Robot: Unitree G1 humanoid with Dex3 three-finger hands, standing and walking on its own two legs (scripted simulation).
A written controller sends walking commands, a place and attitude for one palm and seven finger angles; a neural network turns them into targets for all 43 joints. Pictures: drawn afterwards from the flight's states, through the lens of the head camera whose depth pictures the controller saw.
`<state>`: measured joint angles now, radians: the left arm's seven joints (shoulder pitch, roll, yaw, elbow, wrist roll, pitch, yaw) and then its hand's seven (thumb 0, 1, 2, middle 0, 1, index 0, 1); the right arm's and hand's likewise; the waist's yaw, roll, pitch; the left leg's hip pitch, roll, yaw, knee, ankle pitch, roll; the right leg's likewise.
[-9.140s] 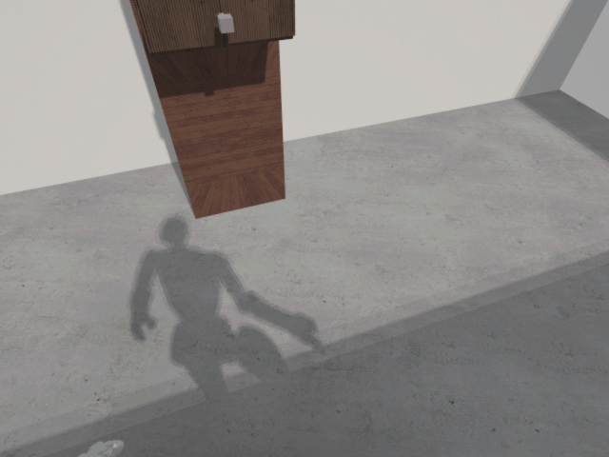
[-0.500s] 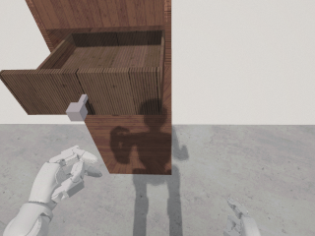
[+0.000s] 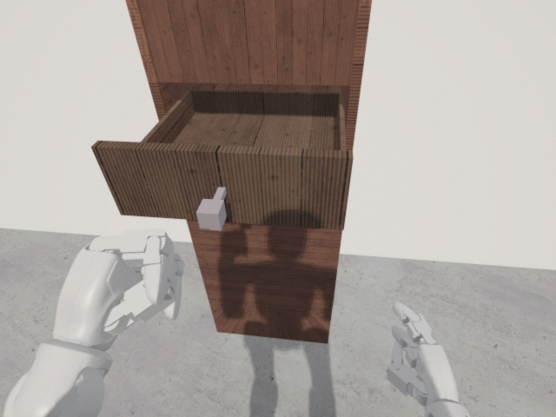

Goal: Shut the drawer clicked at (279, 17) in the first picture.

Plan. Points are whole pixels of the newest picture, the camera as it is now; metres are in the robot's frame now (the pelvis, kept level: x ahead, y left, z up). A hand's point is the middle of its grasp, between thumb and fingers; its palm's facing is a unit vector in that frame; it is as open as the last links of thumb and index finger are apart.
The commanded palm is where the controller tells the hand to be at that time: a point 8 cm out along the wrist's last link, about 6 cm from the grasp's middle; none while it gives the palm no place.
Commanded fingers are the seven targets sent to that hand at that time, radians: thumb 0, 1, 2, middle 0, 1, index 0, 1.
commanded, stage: raise the hand and make a fist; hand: left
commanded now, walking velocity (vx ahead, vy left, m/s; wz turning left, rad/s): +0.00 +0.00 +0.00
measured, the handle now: (215, 206) +0.36 +0.15 +0.16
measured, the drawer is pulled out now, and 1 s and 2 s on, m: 0.26 0.26 0.26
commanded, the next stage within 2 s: bring the fist close to the handle in 0.60 s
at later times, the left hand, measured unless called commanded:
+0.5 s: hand (186, 269) +0.17 +0.11 +0.24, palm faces -0.07 -0.98 -0.16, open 3.2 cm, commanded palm +0.14 +0.16 +0.26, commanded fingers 0.00 0.90 0.90 -1.40 -1.60 -1.40 -1.60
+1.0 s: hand (194, 251) +0.21 +0.12 +0.23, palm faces +0.03 -1.00 -0.08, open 3.3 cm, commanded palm +0.18 +0.16 +0.23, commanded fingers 0.00 0.90 0.90 -1.40 -1.60 -1.40 -1.60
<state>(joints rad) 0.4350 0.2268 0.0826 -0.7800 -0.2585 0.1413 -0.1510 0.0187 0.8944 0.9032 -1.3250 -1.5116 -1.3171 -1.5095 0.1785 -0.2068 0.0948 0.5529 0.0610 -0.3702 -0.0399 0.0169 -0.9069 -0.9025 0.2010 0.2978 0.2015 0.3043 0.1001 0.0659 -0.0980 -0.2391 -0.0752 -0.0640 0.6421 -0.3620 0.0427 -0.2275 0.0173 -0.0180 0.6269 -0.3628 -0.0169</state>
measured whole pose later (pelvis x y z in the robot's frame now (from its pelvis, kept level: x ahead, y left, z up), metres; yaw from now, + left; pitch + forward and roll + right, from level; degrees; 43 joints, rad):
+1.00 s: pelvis -0.02 -0.03 +0.01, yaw +0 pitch -5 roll +0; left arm 0.06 0.25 0.16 -0.60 -0.28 0.57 -0.07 0.02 0.89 0.90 -1.41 -1.60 -1.40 -1.60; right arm 0.11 -0.26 0.11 0.62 0.06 -0.15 -0.06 0.02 -0.91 -0.90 0.20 0.30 0.20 0.30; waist 0.08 0.06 -0.05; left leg -0.17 -0.04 -0.09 0.57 -0.30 0.00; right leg -0.17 0.05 -0.04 0.56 -0.31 -0.06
